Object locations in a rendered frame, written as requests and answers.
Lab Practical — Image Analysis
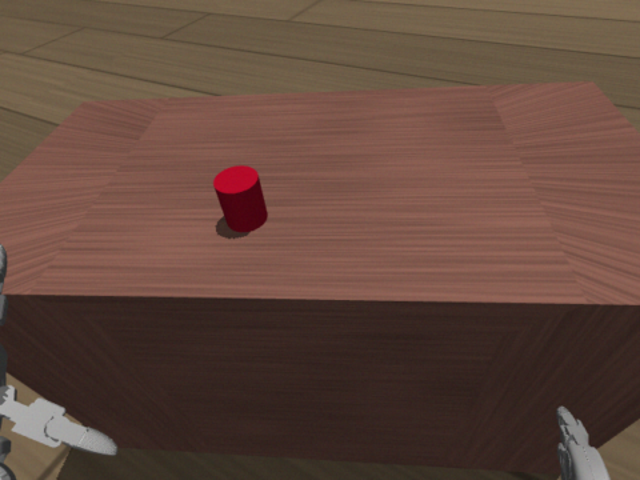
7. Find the left robot arm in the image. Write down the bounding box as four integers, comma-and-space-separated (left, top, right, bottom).
0, 436, 16, 480

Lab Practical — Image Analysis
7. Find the left robot hand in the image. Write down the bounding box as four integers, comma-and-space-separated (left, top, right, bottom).
0, 244, 118, 456

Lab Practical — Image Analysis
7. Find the can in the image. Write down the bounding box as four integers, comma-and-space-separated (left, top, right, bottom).
213, 166, 268, 232

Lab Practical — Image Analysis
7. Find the right robot hand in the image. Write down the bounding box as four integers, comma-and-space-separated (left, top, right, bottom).
556, 406, 611, 480

